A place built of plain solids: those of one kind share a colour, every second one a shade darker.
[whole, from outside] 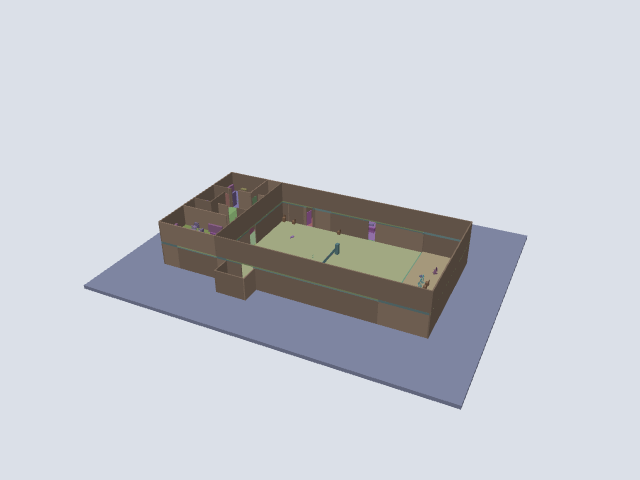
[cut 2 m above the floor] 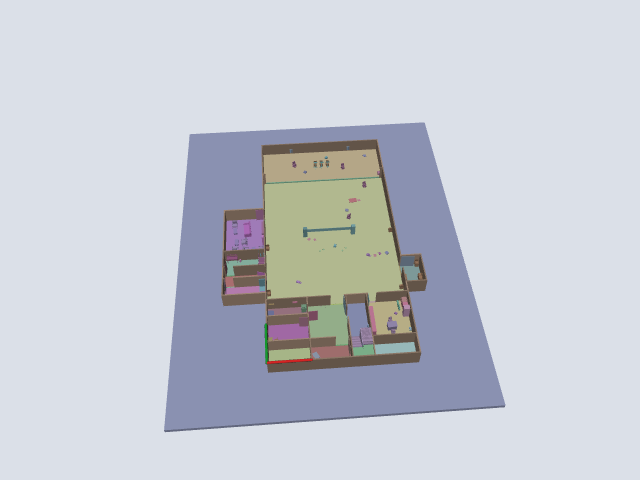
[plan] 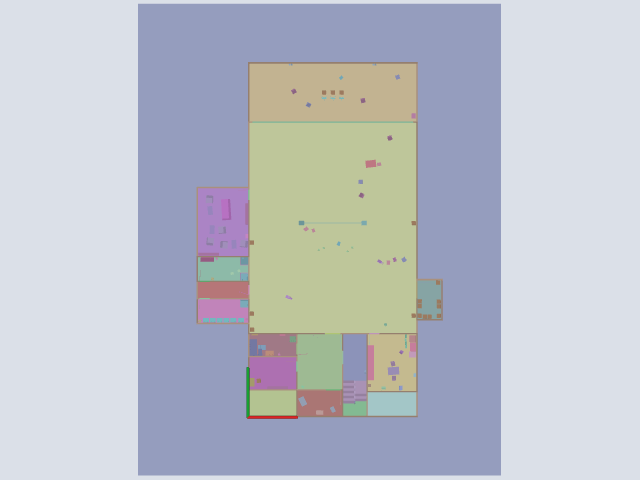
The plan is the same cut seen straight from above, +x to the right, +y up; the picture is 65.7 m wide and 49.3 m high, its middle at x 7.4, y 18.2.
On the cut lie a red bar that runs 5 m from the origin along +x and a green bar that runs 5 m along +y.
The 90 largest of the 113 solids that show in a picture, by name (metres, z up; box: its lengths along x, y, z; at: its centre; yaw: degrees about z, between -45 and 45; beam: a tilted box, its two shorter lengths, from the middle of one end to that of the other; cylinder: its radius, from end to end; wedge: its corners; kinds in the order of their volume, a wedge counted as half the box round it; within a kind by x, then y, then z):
{
 "under_1": {"box": [37.29, 48.48, 0.5], "at": [7.36, 18.24, -0.5]},
 "floor_main_hall_1": {"box": [17.12, 21.57, 0.5], "at": [8.72, 19.45, -0.25]},
 "wall_1": {"box": [0.16, 2.41, 3.22], "at": [-5.21, 10.91, 1.31]},
 "wall_2": {"box": [0.16, 2.41, 3.22], "at": [-5.21, 15.22, 1.31]},
 "wall_3": {"box": [0.16, 6.95, 3.22], "at": [-5.21, 20.04, 1.31]},
 "wall_4": {"box": [5.45, 0.16, 3.22], "at": [-2.56, 9.63, 1.31]},
 "wall_5": {"box": [5.45, 0.13, 3.22], "at": [-2.56, 16.5, 1.31]},
 "wall_6": {"box": [5.45, 0.16, 3.22], "at": [-2.56, 23.59, 1.31]},
 "wall_7": {"box": [4.09, 0.13, 3.22], "at": [-1.89, 12.19, 1.31]},
 "wall_8": {"box": [4.09, 0.13, 3.22], "at": [-1.89, 13.96, 1.31]},
 "wall_9": {"box": [0.16, 6.04, 2.93], "at": [0.08, 3.18, 4.69]},
 "wall_10": {"box": [0.16, 2.2, 2.93], "at": [0.08, 7.43, 4.69]},
 "wall_11": {"box": [0.16, 0.89, 3.22], "at": [0.08, 9.11, 1.31]},
 "wall_12": {"box": [0.16, 27.66, 2.93], "at": [0.08, 22.49, 4.69]},
 "wall_13": {"box": [0.16, 6.56, 3.22], "at": [0.08, 26.95, 1.31]},
 "wall_14": {"box": [0.16, 5.95, 3.22], "at": [0.08, 33.34, 1.31]},
 "wall_15": {"box": [0.13, 2.41, 3.22], "at": [0.1, 10.91, 1.31]},
 "wall_16": {"box": [0.13, 2.41, 3.22], "at": [0.1, 15.22, 1.31]},
 "wall_17": {"box": [0.13, 5.75, 3.22], "at": [0.1, 19.43, 1.31]},
 "wall_18": {"box": [5.08, 0.13, 3.22], "at": [2.54, 6.22, 1.31]},
 "wall_19": {"box": [5.08, 0.13, 2.93], "at": [2.54, 6.26, 4.69]},
 "wall_20": {"box": [7.9, 0.13, 3.22], "at": [3.95, 8.6, 1.31]},
 "wall_21": {"box": [8.0, 0.13, 3.22], "at": [4.0, 2.81, 1.31]},
 "wall_22": {"box": [0.13, 2.58, 6.45], "at": [5.01, 1.45, 2.93]},
 "wall_23": {"box": [0.13, 1.97, 2.93], "at": [5.01, 5.21, 4.69]},
 "wall_24": {"box": [3.5, 0.13, 2.93], "at": [8.03, 2.81, 4.69]},
 "wall_25": {"box": [17.44, 0.16, 6.45], "at": [8.72, 0.08, 2.93]},
 "wall_26": {"box": [17.44, 0.13, 2.93], "at": [8.72, 8.6, 4.69]},
 "wall_27": {"box": [17.44, 0.16, 6.45], "at": [8.72, 36.39, 2.93]},
 "wall_28": {"box": [0.13, 2.58, 6.45], "at": [9.71, 1.45, 2.93]},
 "wall_29": {"box": [0.13, 2.56, 3.22], "at": [9.71, 4.15, 1.31]},
 "wall_30": {"box": [0.13, 1.54, 2.93], "at": [9.71, 4.81, 4.69]},
 "wall_31": {"box": [0.13, 1.55, 2.93], "at": [9.71, 7.75, 4.69]},
 "wall_32": {"box": [2.95, 0.13, 3.22], "at": [10.97, 8.6, 1.31]},
 "wall_33": {"box": [0.13, 2.41, 3.22], "at": [12.23, 1.36, 1.31]},
 "wall_34": {"box": [0.13, 6.82, 2.93], "at": [12.23, 3.57, 4.69]},
 "wall_35": {"box": [0.13, 5.83, 3.22], "at": [12.23, 5.62, 1.31]},
 "wall_36": {"box": [5.27, 0.13, 3.22], "at": [14.8, 2.63, 1.31]},
 "wall_37": {"box": [3.94, 0.13, 3.22], "at": [15.47, 8.6, 1.31]},
 "wall_38": {"box": [0.13, 2.11, 3.22], "at": [17.34, 11.14, 1.31]},
 "wall_39": {"box": [0.16, 2.41, 3.22], "at": [17.36, 1.36, 1.31]},
 "wall_40": {"box": [0.16, 8.37, 2.93], "at": [17.36, 4.34, 4.69]},
 "wall_41": {"box": [0.16, 5.83, 3.22], "at": [17.36, 5.62, 1.31]},
 "wall_42": {"box": [0.16, 16.02, 3.22], "at": [17.36, 22.22, 1.31]},
 "wall_43": {"box": [0.16, 27.66, 2.93], "at": [17.36, 22.49, 4.69]},
 "wall_44": {"box": [0.16, 5.95, 3.22], "at": [17.36, 33.34, 1.31]},
 "wall_45": {"box": [2.72, 0.16, 3.22], "at": [18.64, 10.01, 1.31]},
 "wall_46": {"box": [2.72, 0.16, 3.22], "at": [18.64, 14.13, 1.31]},
 "wall_47": {"box": [0.16, 3.96, 3.22], "at": [19.92, 12.07, 1.31]},
 "floor_stage_1": {"box": [17.12, 5.95, 0.65], "at": [8.72, 33.34, -0.17]},
 "floor_playgroup_room_1": {"box": [5.16, 6.95, 0.5], "at": [-2.55, 20.04, -0.25]},
 "floor_kitchen_1": {"box": [4.98, 5.83, 0.5], "at": [14.79, 5.62, -0.25]},
 "floor_foyer_1": {"box": [4.57, 5.66, 0.5], "at": [7.37, 5.7, -0.25]},
 "stair_main_1": {"box": [1.14, 1.84, 2.33], "at": [11.6, 2.82, 0.87]},
 "stair_main_2": {"box": [1.14, 1.32, 2.67], "at": [11.6, 3.08, 1.04]},
 "floor_office_1": {"box": [4.79, 3.29, 0.5], "at": [2.56, 4.51, -0.25]},
 "upper_floor_club_room_1": {"box": [4.98, 8.37, 0.16], "at": [14.79, 4.34, 3.14]},
 "stair_main_landing_1": {"box": [1.25, 1.24, 2.0], "at": [10.4, 0.78, 0.7]},
 "stair_main_landing_2": {"box": [1.14, 1.5, 2.0], "at": [11.6, 0.91, 0.7]},
 "floor_gents_wc_1": {"box": [5.16, 2.41, 0.5], "at": [-2.55, 15.22, -0.25]},
 "floor_ladies_wc_1": {"box": [5.16, 2.41, 0.5], "at": [-2.55, 10.91, -0.25]},
 "floor_boiler_room_1": {"box": [4.79, 2.58, 0.5], "at": [2.56, 1.45, -0.25]},
 "floor_kitchen_store_1": {"box": [4.98, 2.41, 0.5], "at": [14.79, 1.36, -0.25]},
 "floor_draught_lobby_1": {"box": [4.57, 2.58, 0.5], "at": [7.37, 1.45, -0.25]},
 "floor_stair_foot_1": {"box": [2.39, 4.79, 0.5], "at": [10.97, 6.13, -0.25]},
 "floor_accessible_wc_1": {"box": [4.79, 2.24, 0.5], "at": [2.56, 7.41, -0.25]},
 "floor_stack_store_1": {"box": [2.43, 3.96, 0.5], "at": [18.62, 12.07, -0.25]},
 "upper_floor_meeting_room_1": {"box": [4.79, 6.04, 0.16], "at": [2.56, 3.18, 3.14]},
 "floor_wc_lobby_1": {"box": [5.16, 1.64, 0.5], "at": [-2.55, 13.07, -0.25]},
 "upper_floor_upper_landing_1": {"box": [4.57, 4.49, 0.16], "at": [7.37, 6.29, 3.14]},
 "bookcase_1": {"box": [2.14, 0.31, 1.15], "at": [-4.04, 16.73, 0.57]},
 "bookcase_2": {"box": [0.31, 2.14, 1.15], "at": [-0.14, 20.92, 0.57]},
 "bookcase_3": {"box": [2.14, 0.31, 1.15], "at": [3.05, 3.04, 0.57]},
 "bookcase_4": {"box": [0.31, 2.14, 1.15], "at": [12.47, 5.22, 3.8]},
 "wall_foot_1": {"box": [0.16, 27.66, 0.17], "at": [0.08, 22.49, 3.15]},
 "wall_foot_2": {"box": [17.44, 0.13, 0.17], "at": [8.72, 8.6, 3.15]},
 "wall_foot_3": {"box": [0.16, 8.37, 0.17], "at": [17.36, 4.34, 3.15]},
 "wall_foot_4": {"box": [0.16, 27.66, 0.17], "at": [17.36, 22.49, 3.15]},
 "wall_band_1": {"box": [0.16, 6.72, 0.31], "at": [0.08, 26.87, 3.07]},
 "wall_band_2": {"box": [0.16, 5.95, 0.31], "at": [0.08, 33.34, 3.07]},
 "wall_band_3": {"box": [0.16, 16.18, 0.31], "at": [17.36, 22.14, 3.07]},
 "wall_band_4": {"box": [0.16, 5.95, 0.31], "at": [17.36, 33.34, 3.07]},
 "floor_gap_platform_front_1": {"box": [16.52, 0.13, 0.65], "at": [8.72, 30.3, -0.17]},
 "badminton_net_1": {"box": [0.55, 0.45, 1.55], "at": [5.5, 19.95, 0.78]},
 "badminton_net_2": {"box": [0.55, 0.45, 1.55], "at": [11.94, 19.95, 0.78]},
 "fridge_flat_1": {"box": [0.73, 0.6, 1.66], "at": [16.9, 6.44, 0.83]},
 "sofa_1": {"box": [0.93, 2.16, 0.34], "at": [-2.24, 21.32, 0.28], "yaw": 3.4},
 "bathtub_1": {"box": [0.76, 1.7, 0.41], "at": [0.55, 7.16, 0.2]},
 "range_cooker_1": {"box": [0.65, 0.76, 0.94], "at": [16.95, 8.04, 0.47]},
 "basin_vanity_1": {"box": [0.86, 0.53, 0.82], "at": [2.22, 6.57, 0.41]}
}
